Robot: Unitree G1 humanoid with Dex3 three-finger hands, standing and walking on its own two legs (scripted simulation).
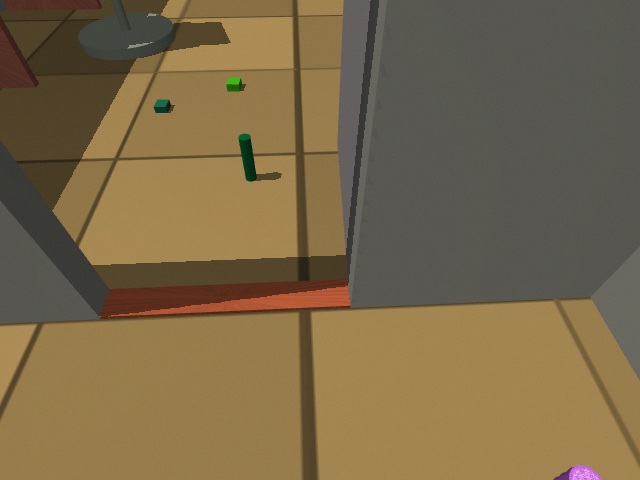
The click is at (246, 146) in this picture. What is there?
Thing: slim round
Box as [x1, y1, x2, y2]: [238, 134, 256, 181]
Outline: 241,134 238,137 246,179 250,181 254,180 256,177 250,138 248,134
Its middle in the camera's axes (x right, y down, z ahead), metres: -0.34 -0.38 +1.82
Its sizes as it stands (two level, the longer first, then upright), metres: 0.053 0.053 0.236
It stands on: the floor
